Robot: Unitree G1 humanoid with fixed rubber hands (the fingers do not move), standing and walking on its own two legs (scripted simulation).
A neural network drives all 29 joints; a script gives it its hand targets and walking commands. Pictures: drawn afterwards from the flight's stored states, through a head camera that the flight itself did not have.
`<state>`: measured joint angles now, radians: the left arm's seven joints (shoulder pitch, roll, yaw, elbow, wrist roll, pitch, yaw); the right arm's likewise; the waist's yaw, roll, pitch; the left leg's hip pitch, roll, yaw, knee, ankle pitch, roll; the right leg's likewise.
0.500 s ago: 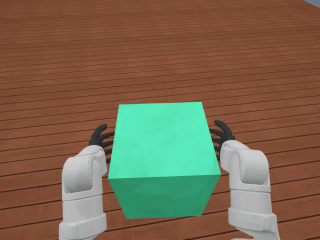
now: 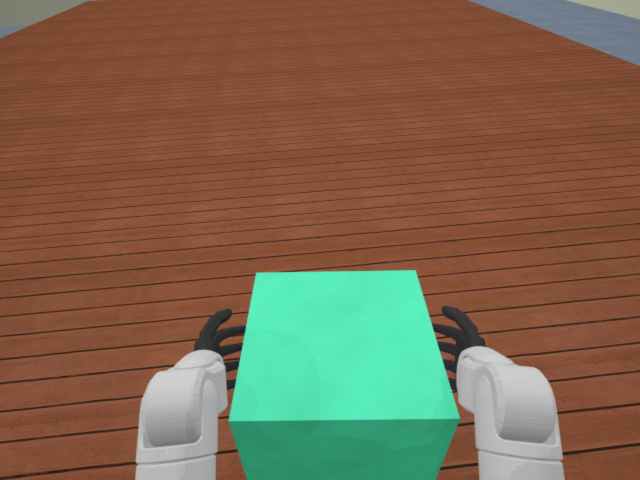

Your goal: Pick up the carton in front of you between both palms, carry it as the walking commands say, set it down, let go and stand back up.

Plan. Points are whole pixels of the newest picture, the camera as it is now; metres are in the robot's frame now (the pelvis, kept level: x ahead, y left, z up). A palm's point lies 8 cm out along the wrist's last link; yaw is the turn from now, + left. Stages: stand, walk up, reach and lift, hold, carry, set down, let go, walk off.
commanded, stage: carry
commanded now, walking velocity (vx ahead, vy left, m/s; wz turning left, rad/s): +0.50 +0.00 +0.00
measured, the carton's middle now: (337, 393) +0.27 +0.00 +0.00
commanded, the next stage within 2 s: none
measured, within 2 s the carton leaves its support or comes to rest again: neither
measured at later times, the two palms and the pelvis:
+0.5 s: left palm (229, 209) +0.58 +0.18 +0.08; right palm (398, 209) +0.55 -0.12 +0.09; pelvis +0.31 +0.05 +0.01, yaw -4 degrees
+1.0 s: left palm (270, 139) +0.89 +0.14 +0.08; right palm (394, 136) +0.89 -0.16 +0.07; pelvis +0.63 -0.02 +0.01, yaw +0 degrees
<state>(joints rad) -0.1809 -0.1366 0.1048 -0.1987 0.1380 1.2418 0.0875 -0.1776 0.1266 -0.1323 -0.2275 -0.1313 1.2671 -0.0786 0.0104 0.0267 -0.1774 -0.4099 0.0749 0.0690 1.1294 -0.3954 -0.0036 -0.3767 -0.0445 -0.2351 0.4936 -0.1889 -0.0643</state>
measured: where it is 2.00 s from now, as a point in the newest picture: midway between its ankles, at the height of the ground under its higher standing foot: (333, 353)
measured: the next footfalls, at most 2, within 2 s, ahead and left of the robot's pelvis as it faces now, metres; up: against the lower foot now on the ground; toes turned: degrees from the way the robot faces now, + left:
left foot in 0.32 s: +0.38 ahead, +0.14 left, +0.00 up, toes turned +9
right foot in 0.80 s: +0.69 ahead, -0.10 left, +0.00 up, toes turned -14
